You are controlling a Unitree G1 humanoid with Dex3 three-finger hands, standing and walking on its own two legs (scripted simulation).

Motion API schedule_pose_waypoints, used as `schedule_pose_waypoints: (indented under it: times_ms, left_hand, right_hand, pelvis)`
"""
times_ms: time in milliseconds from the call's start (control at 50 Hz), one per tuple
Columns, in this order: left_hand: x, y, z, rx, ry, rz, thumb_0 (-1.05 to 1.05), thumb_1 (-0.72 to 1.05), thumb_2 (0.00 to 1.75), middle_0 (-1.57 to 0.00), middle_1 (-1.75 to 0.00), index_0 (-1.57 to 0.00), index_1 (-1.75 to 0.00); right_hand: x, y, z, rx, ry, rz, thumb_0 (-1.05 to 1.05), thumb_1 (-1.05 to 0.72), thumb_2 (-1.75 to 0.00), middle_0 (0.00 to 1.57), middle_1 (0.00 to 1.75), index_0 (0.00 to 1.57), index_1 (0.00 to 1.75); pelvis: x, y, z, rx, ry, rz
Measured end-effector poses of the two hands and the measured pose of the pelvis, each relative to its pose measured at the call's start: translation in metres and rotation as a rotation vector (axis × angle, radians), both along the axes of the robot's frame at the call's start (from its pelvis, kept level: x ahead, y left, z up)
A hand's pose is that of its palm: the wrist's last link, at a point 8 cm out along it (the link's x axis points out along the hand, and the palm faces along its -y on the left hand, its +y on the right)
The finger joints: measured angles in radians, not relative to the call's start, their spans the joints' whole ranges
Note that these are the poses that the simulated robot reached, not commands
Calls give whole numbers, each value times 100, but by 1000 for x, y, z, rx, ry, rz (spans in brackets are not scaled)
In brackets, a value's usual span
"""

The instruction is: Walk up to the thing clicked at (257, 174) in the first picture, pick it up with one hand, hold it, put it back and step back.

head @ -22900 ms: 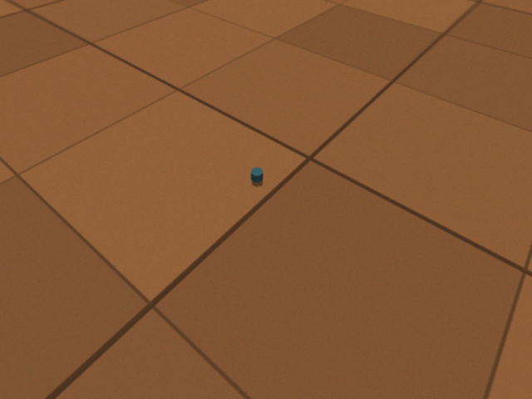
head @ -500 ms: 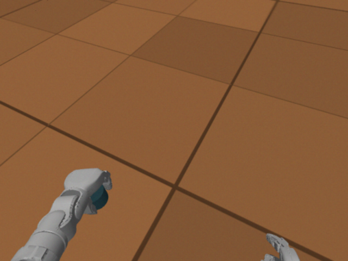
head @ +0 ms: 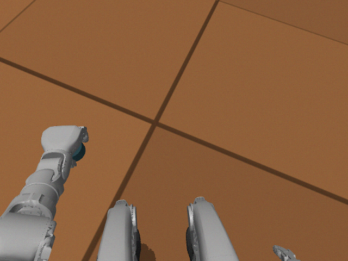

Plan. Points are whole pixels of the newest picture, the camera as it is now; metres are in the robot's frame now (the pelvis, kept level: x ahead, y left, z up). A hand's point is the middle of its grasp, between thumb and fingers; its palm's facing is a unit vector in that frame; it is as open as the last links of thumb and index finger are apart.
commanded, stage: crouch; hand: left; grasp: from above
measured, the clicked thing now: (71, 148) +0.41 +0.24 -0.14
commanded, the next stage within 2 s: lower in 1.26 s
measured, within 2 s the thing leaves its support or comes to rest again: neither
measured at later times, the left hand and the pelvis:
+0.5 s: hand (86, 164) +0.42 +0.26 -0.32, palm faces -0.44 -0.01 -0.90, open 8.3 cm; pelvis -0.02 +0.00 -0.15, yaw -3 degrees
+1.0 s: hand (91, 166) +0.43 +0.26 -0.39, palm faces -0.47 -0.02 -0.88, open 8.3 cm; pelvis -0.03 -0.01 -0.23, yaw -5 degrees
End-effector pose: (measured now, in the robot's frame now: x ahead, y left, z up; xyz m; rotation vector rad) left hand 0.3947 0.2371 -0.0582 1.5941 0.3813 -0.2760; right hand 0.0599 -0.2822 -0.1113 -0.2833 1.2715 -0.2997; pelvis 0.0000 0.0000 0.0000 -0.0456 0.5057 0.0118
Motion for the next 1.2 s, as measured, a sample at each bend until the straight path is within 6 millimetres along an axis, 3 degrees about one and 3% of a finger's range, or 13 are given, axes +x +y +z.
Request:
schedule_pose_waypoints:
  times_ms: [200, 340, 460, 640, 980, 1200]
  left_hand:
    - [10, 12, -93, -16, 67, 27, 0, 22, 41, -70, -67, -78, -59]
    - [15, 14, -156, -46, 80, -11, 0, 21, 41, -70, -67, -79, -58]
    - [24, 17, -195, -52, 47, -10, 0, 21, 40, -71, -66, -80, -57]
    - [34, 20, -226, -42, 42, 29, 0, 22, 37, -73, -64, -81, -55]
    - [40, 21, -272, -52, 70, 17, 0, 21, 37, -74, -63, -83, -54]
    - [48, 23, -294, -56, 52, 22, 0, 22, 36, -74, -61, -82, -53]
  right_hand:
    - [-27, 22, -80, 46, 63, 8, 1, -90, -90, 20, 30, 21, 30]
    - [-21, 21, -120, 46, 86, 67, 1, -90, -90, 20, 30, 21, 30]
    - [-10, 12, -145, 33, 98, 120, 0, -90, -90, 20, 30, 21, 30]
    - [-9, 3, -171, 37, 108, 146, 0, -90, -90, 20, 30, 21, 30]
    - [-53, 1, -217, 55, 186, 113, 0, -91, -90, 20, 30, 21, 30]
    - [-59, 6, -241, 61, 198, 128, 0, -91, -90, 20, 30, 21, 30]
  pelvis:
    - [-15, 5, -72, -22, 93, -6]
    - [-16, 3, -116, -38, 140, -5]
    - [-16, 1, -146, -47, 156, -10]
    - [-18, -2, -174, -50, 148, -27]
    - [-29, -5, -226, -54, 102, -48]
    - [-31, -5, -251, -61, 79, -58]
